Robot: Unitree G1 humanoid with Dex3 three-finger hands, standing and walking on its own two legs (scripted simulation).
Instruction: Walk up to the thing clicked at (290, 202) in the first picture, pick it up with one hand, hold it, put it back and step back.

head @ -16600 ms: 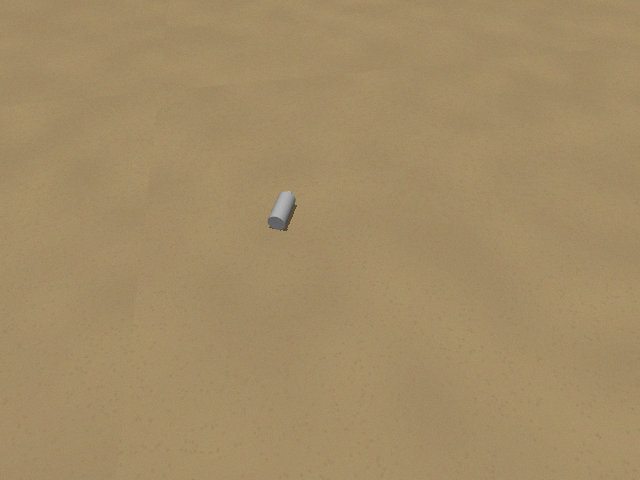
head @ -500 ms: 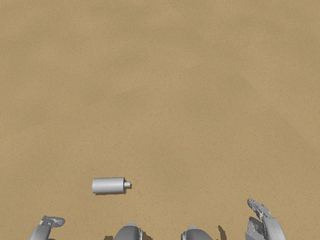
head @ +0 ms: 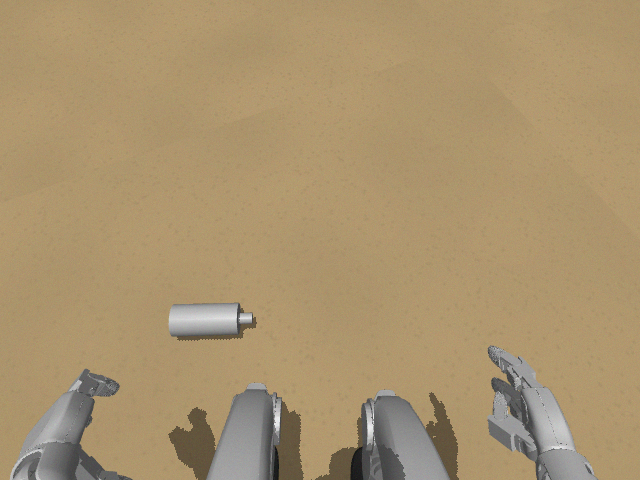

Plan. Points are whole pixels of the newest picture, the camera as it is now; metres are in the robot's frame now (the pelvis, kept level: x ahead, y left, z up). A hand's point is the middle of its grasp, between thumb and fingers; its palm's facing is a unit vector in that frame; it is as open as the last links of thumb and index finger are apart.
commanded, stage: rise first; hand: left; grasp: from above
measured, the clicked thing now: (213, 319) +0.44 +0.25 -0.57
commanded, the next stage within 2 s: none
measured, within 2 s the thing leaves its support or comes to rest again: neither
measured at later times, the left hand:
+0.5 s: hand (143, 362) +0.30 +0.31 -0.33, palm faces -0.50 -0.24 -0.83, open 14.0 cm
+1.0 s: hand (157, 341) +0.35 +0.32 -0.40, palm faces -0.49 -0.04 -0.87, open 14.1 cm
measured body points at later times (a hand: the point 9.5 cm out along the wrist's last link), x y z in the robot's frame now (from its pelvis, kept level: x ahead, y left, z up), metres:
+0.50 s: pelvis -0.07 +0.00 -0.19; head +0.15 +0.02 +0.20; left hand +0.32 +0.32 -0.28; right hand +0.04 -0.28 -0.32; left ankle +0.03 +0.11 -0.57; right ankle +0.02 -0.13 -0.57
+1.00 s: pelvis -0.06 +0.00 -0.25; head +0.17 +0.05 +0.14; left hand +0.37 +0.32 -0.35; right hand +0.01 -0.29 -0.36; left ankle +0.03 +0.11 -0.57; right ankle +0.02 -0.13 -0.57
